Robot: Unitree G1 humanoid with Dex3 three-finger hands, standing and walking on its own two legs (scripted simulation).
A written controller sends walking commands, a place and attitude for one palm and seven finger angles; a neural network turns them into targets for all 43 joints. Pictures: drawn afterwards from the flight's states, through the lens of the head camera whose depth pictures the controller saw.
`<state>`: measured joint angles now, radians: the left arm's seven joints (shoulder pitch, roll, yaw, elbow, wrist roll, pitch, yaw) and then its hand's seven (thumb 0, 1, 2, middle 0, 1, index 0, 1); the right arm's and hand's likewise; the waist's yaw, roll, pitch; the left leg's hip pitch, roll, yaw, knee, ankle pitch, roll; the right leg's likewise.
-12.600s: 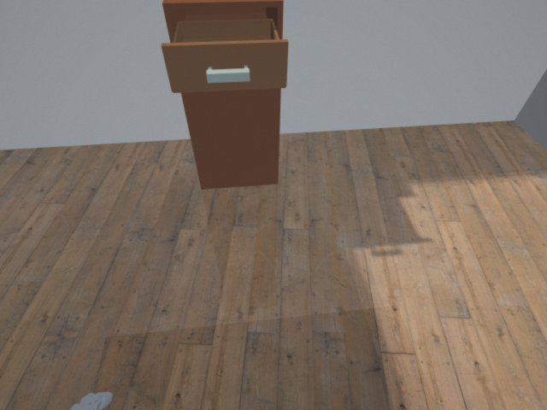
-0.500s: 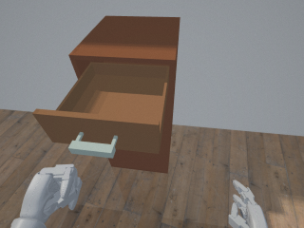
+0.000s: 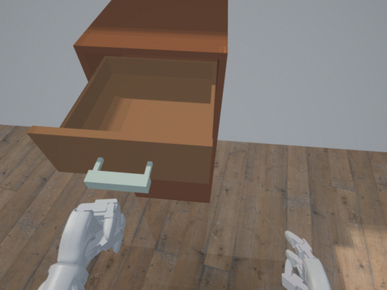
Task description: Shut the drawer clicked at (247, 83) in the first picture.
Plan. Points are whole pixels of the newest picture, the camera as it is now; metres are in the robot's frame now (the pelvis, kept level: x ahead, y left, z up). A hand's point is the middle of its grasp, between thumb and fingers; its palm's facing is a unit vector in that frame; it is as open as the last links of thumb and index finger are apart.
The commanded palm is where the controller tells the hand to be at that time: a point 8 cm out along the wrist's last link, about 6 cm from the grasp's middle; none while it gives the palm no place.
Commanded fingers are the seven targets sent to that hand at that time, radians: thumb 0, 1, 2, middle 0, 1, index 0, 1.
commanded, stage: bring the fist close to the handle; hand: left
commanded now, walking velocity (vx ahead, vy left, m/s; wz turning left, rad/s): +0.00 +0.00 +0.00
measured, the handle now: (121, 172) +0.33 +0.17 +0.06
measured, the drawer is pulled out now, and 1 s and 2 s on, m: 0.30 0.29 0.17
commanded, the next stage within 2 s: push the drawer shut in 0.54 s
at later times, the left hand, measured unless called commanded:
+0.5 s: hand (124, 231) +0.22 +0.14 +0.06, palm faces -0.03 -1.00 -0.06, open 3.3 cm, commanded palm +0.19 +0.20 +0.06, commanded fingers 0.00 0.90 0.90 -1.40 -1.60 -1.40 -1.60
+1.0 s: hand (127, 211) +0.25 +0.14 +0.06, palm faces -0.05 -1.00 -0.06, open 3.1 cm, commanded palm +0.24 +0.20 +0.06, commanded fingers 0.00 0.90 0.90 -1.40 -1.60 -1.40 -1.60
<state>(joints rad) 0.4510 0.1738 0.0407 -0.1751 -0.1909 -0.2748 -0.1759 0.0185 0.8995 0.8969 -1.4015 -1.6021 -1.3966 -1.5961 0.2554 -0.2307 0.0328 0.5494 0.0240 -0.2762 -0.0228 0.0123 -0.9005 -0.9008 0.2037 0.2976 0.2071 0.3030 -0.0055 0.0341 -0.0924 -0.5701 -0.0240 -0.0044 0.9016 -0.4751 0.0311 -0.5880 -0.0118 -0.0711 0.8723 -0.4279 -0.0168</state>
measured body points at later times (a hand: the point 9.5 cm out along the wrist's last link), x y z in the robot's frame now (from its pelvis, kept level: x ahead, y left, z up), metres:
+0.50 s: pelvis -0.01 -0.01 -0.01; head +0.03 -0.02 +0.44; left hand +0.21 +0.19 +0.06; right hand +0.16 -0.25 -0.09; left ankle -0.01 +0.10 -0.69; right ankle +0.01 -0.11 -0.69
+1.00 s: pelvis +0.00 -0.02 -0.01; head +0.04 -0.03 +0.44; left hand +0.25 +0.20 +0.06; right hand +0.15 -0.27 -0.09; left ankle -0.01 +0.10 -0.69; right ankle +0.01 -0.11 -0.69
